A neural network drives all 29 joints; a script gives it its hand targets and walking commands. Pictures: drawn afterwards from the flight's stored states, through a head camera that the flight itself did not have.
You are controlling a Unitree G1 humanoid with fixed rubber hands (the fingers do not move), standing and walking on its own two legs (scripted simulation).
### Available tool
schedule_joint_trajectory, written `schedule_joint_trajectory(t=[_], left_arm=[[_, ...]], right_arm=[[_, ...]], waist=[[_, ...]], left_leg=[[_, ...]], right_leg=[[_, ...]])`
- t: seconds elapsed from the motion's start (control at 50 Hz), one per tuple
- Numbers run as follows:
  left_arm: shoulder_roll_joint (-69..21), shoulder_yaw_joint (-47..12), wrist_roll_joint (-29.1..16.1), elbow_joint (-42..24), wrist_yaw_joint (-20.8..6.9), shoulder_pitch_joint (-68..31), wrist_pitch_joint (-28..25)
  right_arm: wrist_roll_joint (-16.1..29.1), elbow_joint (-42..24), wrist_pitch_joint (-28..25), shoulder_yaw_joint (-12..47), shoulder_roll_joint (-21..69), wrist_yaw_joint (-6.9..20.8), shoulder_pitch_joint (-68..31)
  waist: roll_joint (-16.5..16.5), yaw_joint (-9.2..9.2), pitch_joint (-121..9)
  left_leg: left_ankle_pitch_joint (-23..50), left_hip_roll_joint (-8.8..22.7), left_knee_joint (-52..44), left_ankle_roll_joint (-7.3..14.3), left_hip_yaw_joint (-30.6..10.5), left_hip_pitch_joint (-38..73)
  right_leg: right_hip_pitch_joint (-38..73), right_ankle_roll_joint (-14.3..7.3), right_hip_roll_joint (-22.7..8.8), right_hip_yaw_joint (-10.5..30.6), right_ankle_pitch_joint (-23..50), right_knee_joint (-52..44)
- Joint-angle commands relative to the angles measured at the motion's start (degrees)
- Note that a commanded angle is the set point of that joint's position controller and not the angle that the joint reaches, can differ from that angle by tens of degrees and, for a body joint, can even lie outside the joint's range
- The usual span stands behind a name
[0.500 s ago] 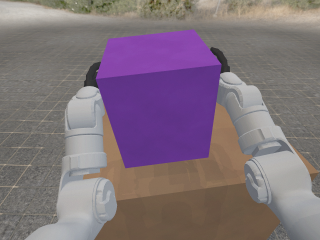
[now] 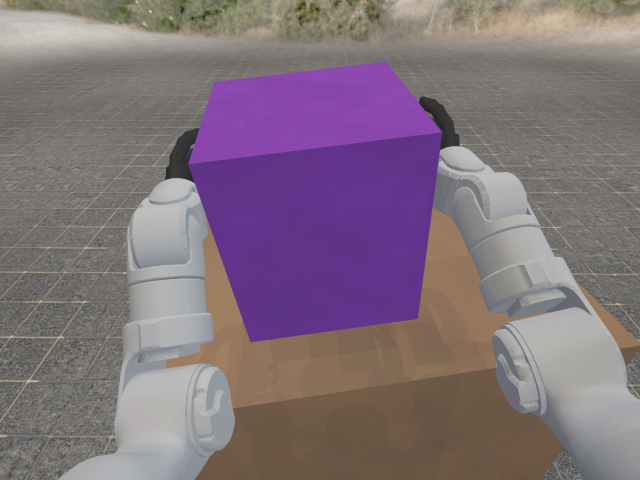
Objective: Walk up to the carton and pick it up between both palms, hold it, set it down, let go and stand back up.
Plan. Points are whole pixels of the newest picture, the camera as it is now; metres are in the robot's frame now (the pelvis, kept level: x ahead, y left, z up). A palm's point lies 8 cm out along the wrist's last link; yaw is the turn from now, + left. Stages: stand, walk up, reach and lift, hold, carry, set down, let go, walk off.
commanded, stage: hold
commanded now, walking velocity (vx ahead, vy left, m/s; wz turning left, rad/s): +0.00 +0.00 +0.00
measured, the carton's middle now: (317, 202) +0.37 +0.00 +0.23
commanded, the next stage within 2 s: none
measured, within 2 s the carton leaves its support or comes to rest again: neither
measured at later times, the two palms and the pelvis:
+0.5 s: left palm (180, 189) +0.36 +0.16 +0.26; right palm (438, 156) +0.37 -0.15 +0.29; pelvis +0.00 +0.00 +0.00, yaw +0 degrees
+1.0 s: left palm (180, 188) +0.37 +0.15 +0.26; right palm (438, 153) +0.37 -0.15 +0.29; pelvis +0.00 +0.00 +0.00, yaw +0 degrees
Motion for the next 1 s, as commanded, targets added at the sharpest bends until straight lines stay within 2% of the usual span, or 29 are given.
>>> schedule_joint_trajectory(t=[0.0, 0.34, 0.6, 0.72, 0.98], left_arm=[[-32.0, -26.6, -9.3, -10.2, -7.2, -52.1, -6.7], [-32.4, -25.5, -9.5, -6.1, -6.8, -54.6, -7.6], [-33.1, -26.1, -10.3, -6.7, -6.5, -55.2, -8.2], [-32.6, -25.5, -10.3, -6.2, -6.4, -55.4, -8.3], [-32.5, -25.7, -10.5, -6.6, -6.7, -54.6, -8.1]], right_arm=[[9.2, -17.9, -0.3, 16.6, 41.9, 6.4, -44.7], [7.9, -13.9, -0.6, 14.2, 41.4, 7.3, -46.5], [9.1, -13.9, -0.9, 14.6, 41.7, 7.4, -47.0], [9.3, -14.1, -0.7, 14.7, 42.2, 7.3, -47.6], [10.0, -14.0, 0.1, 15.1, 41.8, 6.5, -46.0]], waist=[[2.6, 0.03, -22.7], [3.0, -0.08, -21.9], [3.5, -0.03, -23.8], [2.9, 0.36, -23.2], [3.1, -0.25, -23.2]], left_leg=[[13.5, -0.3, -2.9, -2.8, -2.3, 3.9], [9.5, 0.1, -3.9, -2.5, -2.4, 2.7], [12.2, 0.1, -2.8, -2.9, -2.8, 3.4], [11.0, 0.0, -2.9, -2.6, -2.8, 2.8], [12.3, -0.2, -2.7, -3.0, -2.8, 3.3]], right_leg=[[6.9, 5.9, 0.1, 3.0, 14.6, -0.9], [4.5, 5.3, 0.0, 3.0, 8.5, -1.6], [5.2, 5.1, 0.3, 3.2, 10.9, -1.3], [4.8, 5.3, 0.2, 3.4, 10.4, -1.5], [5.3, 5.5, 0.1, 3.7, 12.7, -1.4]])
